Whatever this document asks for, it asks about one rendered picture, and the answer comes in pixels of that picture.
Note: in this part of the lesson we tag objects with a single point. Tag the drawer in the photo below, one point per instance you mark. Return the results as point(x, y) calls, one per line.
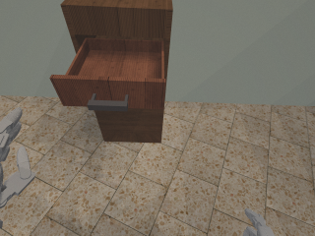
point(112, 68)

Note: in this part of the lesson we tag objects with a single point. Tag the robot right hand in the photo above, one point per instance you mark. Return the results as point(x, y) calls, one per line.
point(259, 223)

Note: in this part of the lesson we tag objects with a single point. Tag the handle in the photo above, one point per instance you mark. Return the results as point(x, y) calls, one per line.
point(108, 105)

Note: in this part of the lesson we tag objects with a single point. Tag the robot left hand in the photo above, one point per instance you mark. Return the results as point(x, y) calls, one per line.
point(10, 127)

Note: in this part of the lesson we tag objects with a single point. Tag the cabinet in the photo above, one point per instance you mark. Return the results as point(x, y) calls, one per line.
point(123, 19)

